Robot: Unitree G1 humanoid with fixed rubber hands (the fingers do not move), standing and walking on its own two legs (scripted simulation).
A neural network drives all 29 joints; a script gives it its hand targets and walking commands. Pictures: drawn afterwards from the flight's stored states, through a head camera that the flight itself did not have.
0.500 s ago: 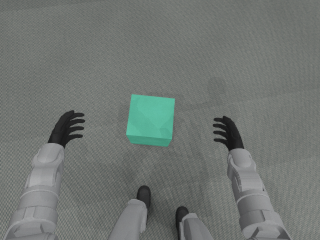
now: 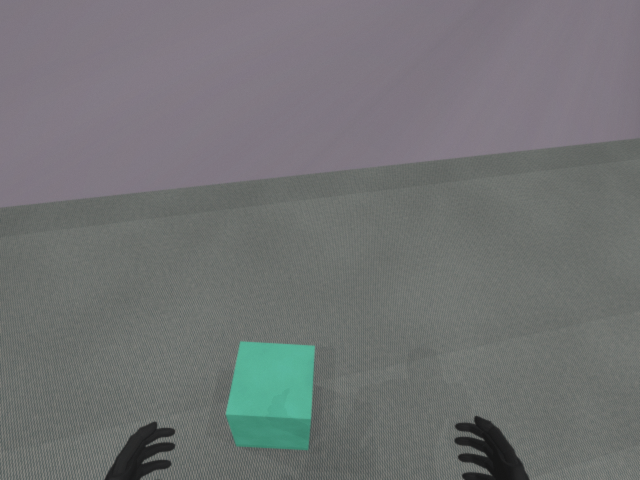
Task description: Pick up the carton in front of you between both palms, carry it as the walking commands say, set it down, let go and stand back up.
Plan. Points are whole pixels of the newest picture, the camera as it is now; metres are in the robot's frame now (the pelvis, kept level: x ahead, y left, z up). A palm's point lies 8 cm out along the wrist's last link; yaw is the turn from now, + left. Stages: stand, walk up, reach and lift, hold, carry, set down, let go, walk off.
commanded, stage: let go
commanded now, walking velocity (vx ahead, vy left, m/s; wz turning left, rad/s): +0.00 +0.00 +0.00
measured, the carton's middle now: (274, 396) +0.50 +0.10 -0.65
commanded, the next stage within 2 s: stand in 0.34 s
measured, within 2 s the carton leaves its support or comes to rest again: neither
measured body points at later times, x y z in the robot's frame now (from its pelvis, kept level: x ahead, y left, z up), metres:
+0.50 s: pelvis +0.03 +0.00 +0.00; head +0.06 +0.01 +0.44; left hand +0.19 +0.26 -0.09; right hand +0.19 -0.27 -0.09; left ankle +0.04 +0.12 -0.74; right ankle -0.06 -0.10 -0.74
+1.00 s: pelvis +0.04 +0.01 -0.01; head +0.06 +0.02 +0.44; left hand +0.20 +0.29 -0.10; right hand +0.15 -0.29 -0.11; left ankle +0.04 +0.12 -0.74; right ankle -0.06 -0.10 -0.74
